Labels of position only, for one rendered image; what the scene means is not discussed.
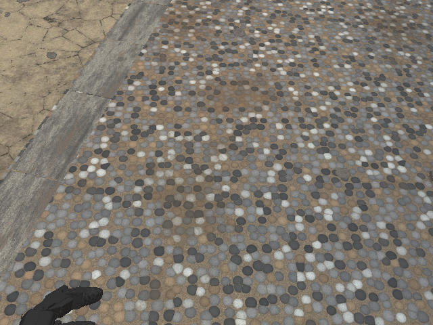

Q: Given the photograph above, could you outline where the robot left hand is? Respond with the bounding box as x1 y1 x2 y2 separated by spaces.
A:
19 285 103 325

